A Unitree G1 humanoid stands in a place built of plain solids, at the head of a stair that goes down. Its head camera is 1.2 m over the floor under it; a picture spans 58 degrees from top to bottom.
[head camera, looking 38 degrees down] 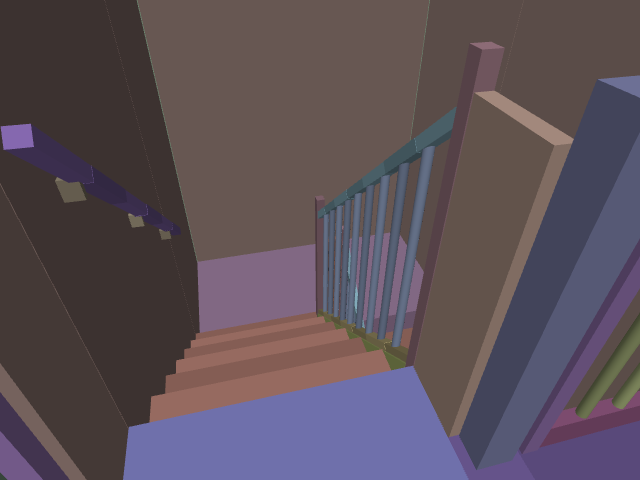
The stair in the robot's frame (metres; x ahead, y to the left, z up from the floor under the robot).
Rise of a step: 0.21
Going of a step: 0.24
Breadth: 0.89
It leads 14 degrees to the left of straight ahead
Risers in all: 7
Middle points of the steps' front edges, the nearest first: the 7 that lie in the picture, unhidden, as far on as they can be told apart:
0.76 0.12 0.00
0.99 0.18 -0.21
1.22 0.24 -0.41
1.45 0.29 -0.62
1.68 0.35 -0.82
1.91 0.41 -1.03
2.14 0.46 -1.24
